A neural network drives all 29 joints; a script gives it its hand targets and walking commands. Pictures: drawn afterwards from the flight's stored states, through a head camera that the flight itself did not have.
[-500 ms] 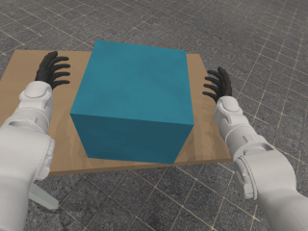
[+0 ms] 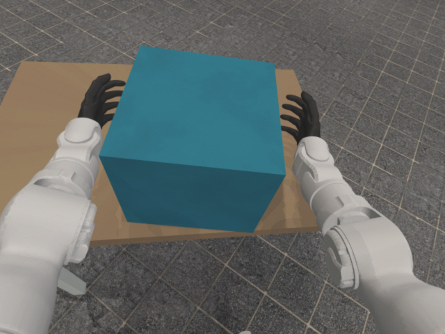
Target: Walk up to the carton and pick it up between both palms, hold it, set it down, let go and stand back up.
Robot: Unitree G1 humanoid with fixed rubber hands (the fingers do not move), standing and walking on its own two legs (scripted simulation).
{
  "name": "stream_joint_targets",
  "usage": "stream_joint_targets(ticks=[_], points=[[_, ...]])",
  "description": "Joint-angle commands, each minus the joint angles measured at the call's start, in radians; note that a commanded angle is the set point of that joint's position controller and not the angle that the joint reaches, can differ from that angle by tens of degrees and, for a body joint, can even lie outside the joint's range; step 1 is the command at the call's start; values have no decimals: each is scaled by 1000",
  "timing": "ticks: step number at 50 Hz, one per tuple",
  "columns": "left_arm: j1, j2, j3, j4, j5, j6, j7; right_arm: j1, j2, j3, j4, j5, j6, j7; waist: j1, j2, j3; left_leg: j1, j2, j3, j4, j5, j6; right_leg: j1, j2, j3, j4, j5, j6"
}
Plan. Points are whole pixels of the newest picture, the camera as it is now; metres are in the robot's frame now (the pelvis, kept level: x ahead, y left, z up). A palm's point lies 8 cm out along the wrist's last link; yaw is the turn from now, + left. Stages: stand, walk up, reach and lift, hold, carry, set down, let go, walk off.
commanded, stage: reach and lift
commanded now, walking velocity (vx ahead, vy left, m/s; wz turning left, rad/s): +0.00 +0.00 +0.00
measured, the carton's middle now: (199, 144) +0.47 -0.01 +0.03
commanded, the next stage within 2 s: none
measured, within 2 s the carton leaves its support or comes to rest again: neither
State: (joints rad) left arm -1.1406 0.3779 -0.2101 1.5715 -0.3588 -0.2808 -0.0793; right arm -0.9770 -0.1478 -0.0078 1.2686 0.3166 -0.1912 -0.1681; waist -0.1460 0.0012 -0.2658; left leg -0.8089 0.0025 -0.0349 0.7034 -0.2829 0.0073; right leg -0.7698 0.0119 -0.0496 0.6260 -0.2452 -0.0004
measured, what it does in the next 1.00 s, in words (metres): stands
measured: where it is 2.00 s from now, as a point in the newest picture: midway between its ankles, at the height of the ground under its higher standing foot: outside the picture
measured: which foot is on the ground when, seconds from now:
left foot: down 0.00-1.00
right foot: down 0.00-1.00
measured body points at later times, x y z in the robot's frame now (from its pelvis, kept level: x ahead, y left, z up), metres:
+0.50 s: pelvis +0.00 +0.00 +0.00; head +0.07 +0.04 +0.45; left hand +0.49 +0.17 +0.09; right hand +0.44 -0.19 +0.09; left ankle +0.01 +0.11 -0.71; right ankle +0.02 -0.12 -0.71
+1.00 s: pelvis +0.00 +0.00 +0.01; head +0.08 +0.04 +0.45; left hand +0.50 +0.16 +0.10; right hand +0.44 -0.19 +0.09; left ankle +0.01 +0.11 -0.71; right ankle +0.02 -0.12 -0.71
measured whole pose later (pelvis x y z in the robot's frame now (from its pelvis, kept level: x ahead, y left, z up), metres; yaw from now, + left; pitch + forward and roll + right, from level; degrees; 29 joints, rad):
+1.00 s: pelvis +0.00 +0.00 +0.01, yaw +0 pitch +20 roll -2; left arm -1.14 0.33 -0.01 1.58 -0.18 -0.28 -0.06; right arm -0.96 -0.07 -0.23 1.26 0.10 -0.18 -0.17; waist -0.14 -0.03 -0.22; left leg -0.70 0.00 -0.01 0.62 -0.26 0.01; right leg -0.68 0.00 -0.04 0.55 -0.22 0.00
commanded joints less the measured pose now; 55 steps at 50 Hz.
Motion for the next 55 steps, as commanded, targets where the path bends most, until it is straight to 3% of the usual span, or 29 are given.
stream_joint_targets(ticks=[1, 8, 16, 24, 25, 26, 33, 40, 49, 53, 55], points=[[-474, 87, 41, -118, 48, -28, 20, -420, -118, -48, -96, -38, -28, -13, -13, 131, -497, 478, 1, 20, -18, 396, -87, 198, 3, -28, -60, 281, 6], [-488, 74, 62, -119, 68, -26, 42, -420, -87, -54, -99, -46, -19, -15, 1, 141, -494, 475, 6, 25, -40, 383, -87, 214, -2, -22, -72, 266, 4], [-509, 52, 54, -126, 54, -29, 47, -458, -73, -102, -183, -103, -19, -35, -9, 127, -572, 454, 2, 34, -36, 353, -86, 243, -5, -18, -58, 302, 6], [-502, 23, 62, -128, 62, -29, 44, -453, -49, -102, -157, -108, -14, -30, -5, 121, -545, 465, 8, 29, -36, 384, -87, 248, -3, -22, -62, 306, 4], [-506, 47, 100, -123, 74, -31, 42, -465, -36, -100, -156, -101, -2, -22, 21, 105, -544, 434, 3, 35, -54, 363, -73, 271, -6, -25, -59, 278, -2], [-506, 50, 100, -122, 79, -32, 43, -466, -36, -104, -161, -103, 1, -19, 10, 102, -541, 422, 2, 32, -61, 356, -70, 286, -10, -23, -55, 287, 1], [-519, 12, 107, -146, 100, -38, 40, -463, -16, -130, -171, -131, -13, -16, 12, 135, -555, 458, 7, 37, -54, 397, -84, 282, -10, -21, -64, 316, -5], [-503, -18, 149, -146, 137, -47, 26, -454, 35, -150, -172, -167, -20, -12, 12, 108, -539, 424, 2, 45, -66, 391, -73, 336, -20, -10, -68, 353, 7], [-505, -87, 241, -177, 230, -67, -5, -432, 137, -233, -176, -287, -42, 17, 15, 94, -497, 458, 6, 65, -111, 390, -68, 402, -34, -11, -100, 356, 9], [-505, -173, 303, -192, 312, -79, -36, -405, 247, -290, -185, -392, -67, 46, 20, 97, -457, 487, 5, 82, -150, 396, -67, 464, -43, -12, -134, 381, 10], [-503, -311, 330, -177, 384, -89, -70, -401, 415, -308, -208, -489, -86, 84, 27, 113, -421, 508, 3, 90, -174, 395, -67, 501, -46, -18, -163, 398, 8]])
